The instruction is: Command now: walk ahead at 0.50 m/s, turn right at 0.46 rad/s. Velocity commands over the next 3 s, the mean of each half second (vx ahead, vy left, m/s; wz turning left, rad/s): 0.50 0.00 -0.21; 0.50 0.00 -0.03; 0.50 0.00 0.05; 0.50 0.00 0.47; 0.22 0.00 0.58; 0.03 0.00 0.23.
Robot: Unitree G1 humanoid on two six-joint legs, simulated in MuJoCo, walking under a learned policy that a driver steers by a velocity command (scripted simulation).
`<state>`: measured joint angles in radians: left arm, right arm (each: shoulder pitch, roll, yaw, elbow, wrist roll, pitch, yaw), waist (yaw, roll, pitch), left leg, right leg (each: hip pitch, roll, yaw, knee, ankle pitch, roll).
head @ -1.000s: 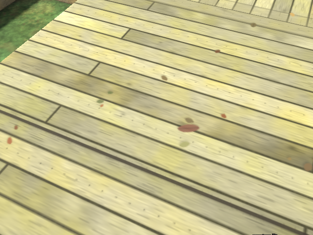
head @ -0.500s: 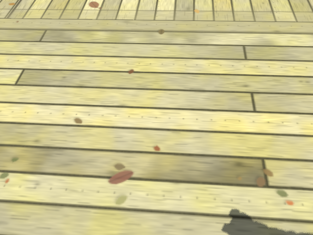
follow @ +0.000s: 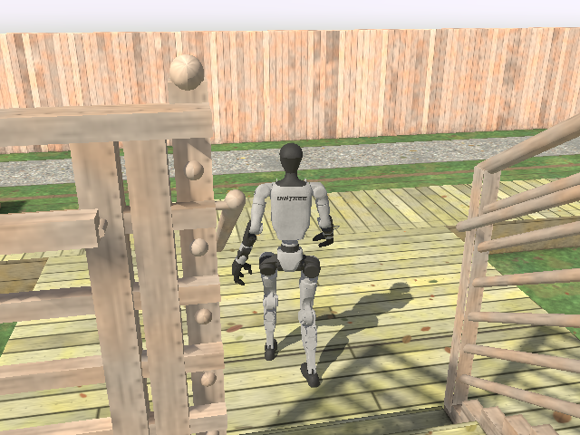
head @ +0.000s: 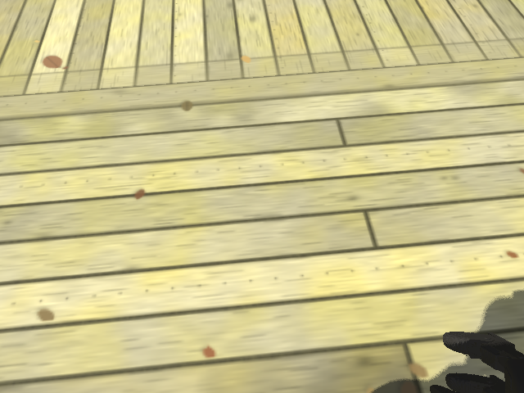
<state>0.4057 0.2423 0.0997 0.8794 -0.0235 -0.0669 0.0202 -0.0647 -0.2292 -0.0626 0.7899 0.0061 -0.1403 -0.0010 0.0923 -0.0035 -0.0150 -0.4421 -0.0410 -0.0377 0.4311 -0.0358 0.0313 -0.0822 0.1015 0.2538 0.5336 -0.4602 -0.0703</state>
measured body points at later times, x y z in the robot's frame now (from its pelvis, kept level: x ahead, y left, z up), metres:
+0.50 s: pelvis +0.26 -0.04 +0.00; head +0.30 -0.05 +0.45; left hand +0.54 +0.15 -0.07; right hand +0.19 -0.31 -0.14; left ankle +0.11 +0.12 -0.72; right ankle +0.36 -0.15 -0.73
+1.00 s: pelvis +0.52 -0.04 +0.00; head +0.55 -0.03 +0.45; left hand +0.52 +0.25 -0.13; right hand +0.73 -0.28 -0.09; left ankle +0.66 +0.06 -0.72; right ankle +0.36 -0.15 -0.73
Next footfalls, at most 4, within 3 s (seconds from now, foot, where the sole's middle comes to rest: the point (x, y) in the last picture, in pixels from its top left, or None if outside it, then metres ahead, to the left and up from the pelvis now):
0.48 right None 0.40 -0.16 -0.76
1.02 left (279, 314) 0.70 0.06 -0.76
1.54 right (372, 240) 0.96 -0.20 -0.76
2.08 left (278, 177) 1.20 0.10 -0.76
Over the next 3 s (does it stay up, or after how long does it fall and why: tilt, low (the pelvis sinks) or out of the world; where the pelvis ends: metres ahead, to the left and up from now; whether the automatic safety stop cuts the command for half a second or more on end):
stays up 1.25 0.04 0.01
